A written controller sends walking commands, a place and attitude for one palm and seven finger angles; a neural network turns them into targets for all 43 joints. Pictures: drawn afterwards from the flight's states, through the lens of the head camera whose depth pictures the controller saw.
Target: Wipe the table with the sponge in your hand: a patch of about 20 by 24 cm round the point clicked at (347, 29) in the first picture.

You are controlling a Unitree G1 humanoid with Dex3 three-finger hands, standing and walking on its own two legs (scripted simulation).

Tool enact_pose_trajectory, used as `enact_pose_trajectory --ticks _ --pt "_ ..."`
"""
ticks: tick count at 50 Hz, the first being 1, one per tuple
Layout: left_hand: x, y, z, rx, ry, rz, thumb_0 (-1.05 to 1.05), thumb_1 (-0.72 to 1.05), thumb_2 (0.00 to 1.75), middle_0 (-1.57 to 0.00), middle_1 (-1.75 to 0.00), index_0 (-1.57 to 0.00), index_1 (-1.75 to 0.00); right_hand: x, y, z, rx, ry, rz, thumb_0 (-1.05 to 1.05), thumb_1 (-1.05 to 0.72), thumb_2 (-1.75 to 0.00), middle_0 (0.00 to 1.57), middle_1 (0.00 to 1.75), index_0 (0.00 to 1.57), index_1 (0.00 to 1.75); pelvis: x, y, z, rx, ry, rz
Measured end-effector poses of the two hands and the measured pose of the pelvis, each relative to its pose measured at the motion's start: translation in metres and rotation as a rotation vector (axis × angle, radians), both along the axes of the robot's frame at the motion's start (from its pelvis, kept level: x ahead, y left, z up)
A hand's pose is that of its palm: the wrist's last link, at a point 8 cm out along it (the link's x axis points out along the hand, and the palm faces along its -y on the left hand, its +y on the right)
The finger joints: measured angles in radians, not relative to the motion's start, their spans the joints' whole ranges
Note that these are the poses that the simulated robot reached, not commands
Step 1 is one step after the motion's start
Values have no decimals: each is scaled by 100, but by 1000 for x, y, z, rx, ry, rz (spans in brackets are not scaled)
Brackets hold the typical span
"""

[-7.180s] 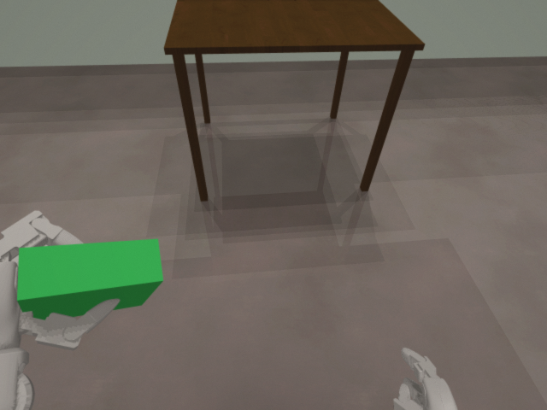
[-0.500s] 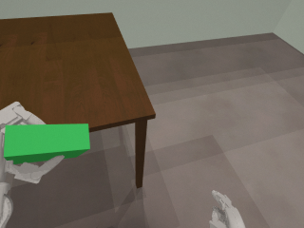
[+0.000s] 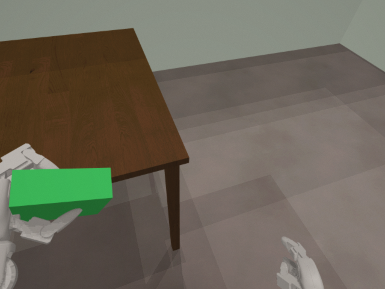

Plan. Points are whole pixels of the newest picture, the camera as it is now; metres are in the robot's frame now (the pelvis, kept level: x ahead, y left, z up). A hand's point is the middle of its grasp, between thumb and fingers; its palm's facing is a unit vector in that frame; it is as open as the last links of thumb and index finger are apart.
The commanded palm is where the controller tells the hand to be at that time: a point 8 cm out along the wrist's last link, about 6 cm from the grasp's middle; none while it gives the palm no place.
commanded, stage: come to a stop and stand still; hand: left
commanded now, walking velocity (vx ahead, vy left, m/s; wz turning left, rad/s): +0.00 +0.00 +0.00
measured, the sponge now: (77, 195) +0.23 +0.21 +0.14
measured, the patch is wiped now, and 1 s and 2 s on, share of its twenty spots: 0.00 0.00 0.00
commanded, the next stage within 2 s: look again from close up in 0.08 s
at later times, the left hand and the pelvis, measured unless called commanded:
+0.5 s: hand (45, 205) +0.20 +0.25 +0.15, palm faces +0.37 -0.85 -0.37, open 9.1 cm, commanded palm +0.15 +0.28 +0.17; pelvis -0.01 +0.00 +0.00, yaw +1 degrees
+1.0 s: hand (45, 170) +0.25 +0.27 +0.16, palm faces +0.37 -0.84 -0.40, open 9.1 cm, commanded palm +0.18 +0.31 +0.17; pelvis +0.03 +0.02 -0.01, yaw +1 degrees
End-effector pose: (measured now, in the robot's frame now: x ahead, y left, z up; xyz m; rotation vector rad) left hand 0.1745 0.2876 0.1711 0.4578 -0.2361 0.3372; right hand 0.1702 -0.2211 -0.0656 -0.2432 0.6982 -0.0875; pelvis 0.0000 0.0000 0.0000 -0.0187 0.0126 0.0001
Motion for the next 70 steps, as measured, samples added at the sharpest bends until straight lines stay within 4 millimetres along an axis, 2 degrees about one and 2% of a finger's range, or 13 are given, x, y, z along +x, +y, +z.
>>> enact_pose_trajectory --ticks 7,17,34,40,46,50,55,58,61,66,70 --pt "-4 -4 -10 -42 36 23 0 -42 103 -85 -137 -84 -137 -11 -5 -6 4 25 -11 1 -90 -90 20 30 20 30 -3 -3 0 -2 -8 3" --pt "-8 -6 -8 -39 22 7 0 -42 103 -85 -137 -84 -137 -20 -7 -5 -4 31 -20 1 -90 -90 20 30 20 30 -9 -4 1 -6 -12 8" --pt "-14 2 -8 -21 24 19 0 -41 103 -84 -137 -84 -137 -17 1 -7 -1 24 0 1 -90 -90 20 30 20 30 -9 3 -1 -8 -9 19" --pt "-6 13 -15 -30 2 25 0 -41 103 -84 -137 -84 -137 -10 1 -16 -18 46 -14 1 -90 -90 20 30 20 30 6 13 -10 -20 -14 20" --pt "21 26 -14 -12 -36 20 0 -41 103 -84 -137 -84 -137 1 11 -20 -19 46 -34 1 -90 -90 20 30 20 30 20 23 -15 12 -25 2" --pt "38 19 4 31 -55 -22 0 -41 104 -84 -137 -84 -137 6 23 -17 20 45 -26 1 -91 -90 20 30 20 30 27 25 -8 6 -15 11" --pt "44 7 17 104 -32 -78 0 -41 104 -84 -137 -84 -137 11 27 -24 68 59 -37 1 -90 -90 20 30 20 30 40 24 -7 5 5 0" --pt "45 8 11 155 6 -59 0 -41 104 -84 -137 -84 -137 18 24 -38 74 77 -34 1 -90 -90 20 30 20 30 50 21 -15 8 10 7" --pt "45 18 2 125 17 -4 0 -41 104 -84 -137 -84 -137 25 18 -48 58 123 -23 1 -90 -90 20 30 20 30 56 22 -18 -5 -4 31" --pt "47 33 -11 32 2 79 0 -41 104 -84 -137 -84 -137 40 11 -40 1 152 -5 1 -91 -90 20 30 20 30 68 29 -15 19 -23 39" --pt "59 40 -12 -3 -35 53 0 -41 104 -84 -137 -84 -137 60 18 -30 -55 114 -10 1 -91 -90 20 30 20 30 77 45 -16 30 -44 39"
